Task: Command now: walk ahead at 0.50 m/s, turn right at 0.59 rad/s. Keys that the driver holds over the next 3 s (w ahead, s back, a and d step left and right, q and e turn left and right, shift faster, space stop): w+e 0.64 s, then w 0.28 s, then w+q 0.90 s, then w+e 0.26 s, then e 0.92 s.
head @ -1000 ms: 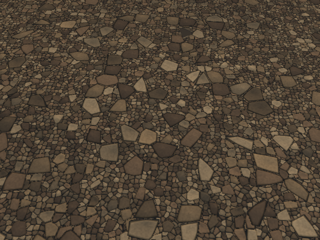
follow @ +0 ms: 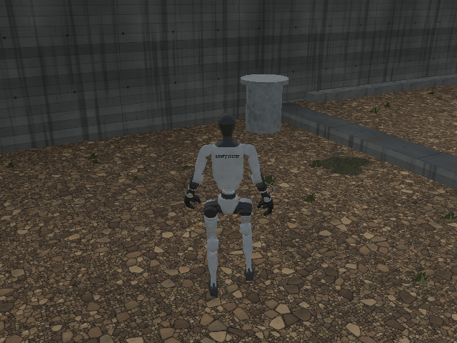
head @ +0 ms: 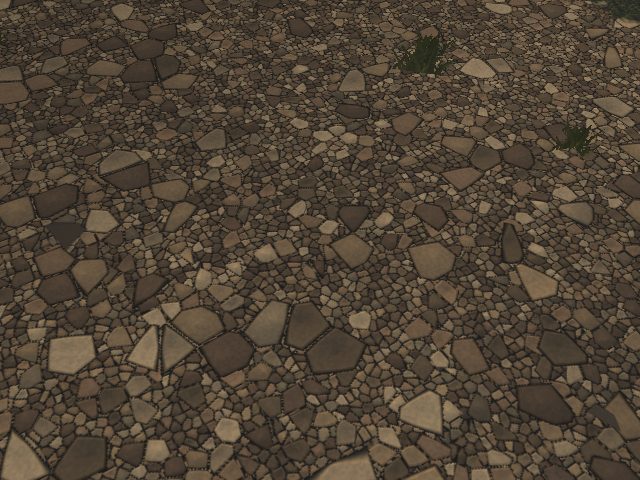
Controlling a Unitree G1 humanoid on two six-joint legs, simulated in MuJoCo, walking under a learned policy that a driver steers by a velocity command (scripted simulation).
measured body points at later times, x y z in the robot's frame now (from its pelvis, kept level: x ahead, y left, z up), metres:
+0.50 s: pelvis +0.27 -0.08 +0.00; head +0.30 -0.10 +0.45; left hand +0.45 +0.16 -0.10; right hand +0.35 -0.39 -0.10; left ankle +0.37 +0.08 -0.67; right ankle +0.27 -0.15 -0.74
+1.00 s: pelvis +0.55 -0.12 +0.00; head +0.58 -0.12 +0.45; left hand +0.82 +0.04 -0.10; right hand +0.46 -0.38 -0.12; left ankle +0.60 -0.03 -0.74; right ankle +0.53 -0.28 -0.68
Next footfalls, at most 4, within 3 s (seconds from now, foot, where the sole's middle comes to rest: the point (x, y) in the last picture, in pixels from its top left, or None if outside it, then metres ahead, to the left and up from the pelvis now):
0.28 right None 0.31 -0.16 -0.78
0.76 left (334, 412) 0.63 -0.05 -0.78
1.24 right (474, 364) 0.74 -0.38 -0.78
1.72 left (373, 253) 1.07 -0.18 -0.78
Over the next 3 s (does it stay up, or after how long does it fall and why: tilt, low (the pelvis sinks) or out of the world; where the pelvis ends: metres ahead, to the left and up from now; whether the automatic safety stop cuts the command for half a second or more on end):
stays up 1.32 -0.28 0.00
